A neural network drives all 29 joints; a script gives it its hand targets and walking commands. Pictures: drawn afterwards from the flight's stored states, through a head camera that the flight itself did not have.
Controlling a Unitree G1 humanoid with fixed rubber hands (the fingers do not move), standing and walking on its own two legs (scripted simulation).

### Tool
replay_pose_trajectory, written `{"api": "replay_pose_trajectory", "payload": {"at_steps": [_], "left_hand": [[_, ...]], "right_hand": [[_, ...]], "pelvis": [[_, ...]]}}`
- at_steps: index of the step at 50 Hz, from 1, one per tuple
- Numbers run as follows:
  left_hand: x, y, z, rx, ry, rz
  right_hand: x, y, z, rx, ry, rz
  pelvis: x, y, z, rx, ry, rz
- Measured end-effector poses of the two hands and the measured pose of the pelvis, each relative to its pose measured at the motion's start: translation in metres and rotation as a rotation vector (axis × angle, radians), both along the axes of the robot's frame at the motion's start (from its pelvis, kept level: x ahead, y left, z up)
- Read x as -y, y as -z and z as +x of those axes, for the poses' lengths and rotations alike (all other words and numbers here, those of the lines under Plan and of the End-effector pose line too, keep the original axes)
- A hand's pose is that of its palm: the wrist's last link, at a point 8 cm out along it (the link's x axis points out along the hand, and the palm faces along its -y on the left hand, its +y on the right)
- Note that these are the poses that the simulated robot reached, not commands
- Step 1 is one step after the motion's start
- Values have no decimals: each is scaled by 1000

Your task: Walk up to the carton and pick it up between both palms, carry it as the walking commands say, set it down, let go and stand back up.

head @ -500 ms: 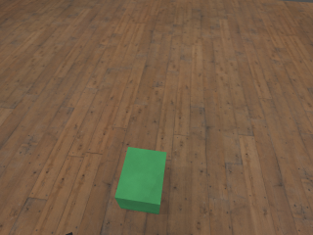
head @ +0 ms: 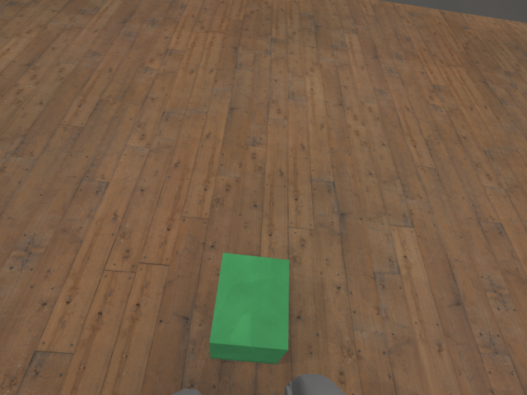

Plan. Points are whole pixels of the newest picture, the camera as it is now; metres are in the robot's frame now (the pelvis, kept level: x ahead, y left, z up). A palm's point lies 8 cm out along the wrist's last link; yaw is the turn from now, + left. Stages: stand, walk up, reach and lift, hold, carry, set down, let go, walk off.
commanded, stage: walk up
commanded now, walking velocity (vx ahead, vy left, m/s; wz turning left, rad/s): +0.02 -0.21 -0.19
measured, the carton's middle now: (249, 309) +0.44 -0.03 -0.65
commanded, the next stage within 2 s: none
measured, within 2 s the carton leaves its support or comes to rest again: neither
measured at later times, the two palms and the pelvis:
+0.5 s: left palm out of the picture +0.11 +0.15 -0.12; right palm out of the picture +0.03 -0.33 -0.15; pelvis +0.03 -0.07 +0.01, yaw -4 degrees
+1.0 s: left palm out of the picture +0.05 +0.26 -0.16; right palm out of the picture +0.08 -0.26 -0.11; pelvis +0.04 +0.00 +0.00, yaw -2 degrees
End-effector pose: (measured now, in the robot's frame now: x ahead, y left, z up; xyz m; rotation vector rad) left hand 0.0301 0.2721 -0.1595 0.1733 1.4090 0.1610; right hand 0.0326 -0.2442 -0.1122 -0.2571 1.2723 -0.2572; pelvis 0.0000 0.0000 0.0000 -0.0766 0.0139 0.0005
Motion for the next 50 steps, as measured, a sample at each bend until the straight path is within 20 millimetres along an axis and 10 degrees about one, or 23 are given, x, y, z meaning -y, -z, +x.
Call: {"api": "replay_pose_trajectory", "payload": {"at_steps": [8, 18, 31, 43, 50], "left_hand": [[-4, -12, 24, 21, 36, 7], [75, -20, 63, 81, 127, 33], [138, -36, 96, 197, 109, -12], [75, -14, 55, 124, 34, 17], [11, -3, 15, -22, -2, 22]], "right_hand": [[29, -10, -27, -102, 61, -49], [86, 29, -28, -121, 93, 53], [74, 34, 21, -68, 65, 159], [70, 11, 43, -37, -6, 18], [20, 1, 49, 19, -34, 2]], "pelvis": [[6, -6, 11, -6, 20, 1], [58, 7, 19, -6, 66, 60], [78, -6, 37, 8, 60, 60], [43, 0, 35, 5, 43, 53], [-1, 1, 35, 25, 32, 42]]}}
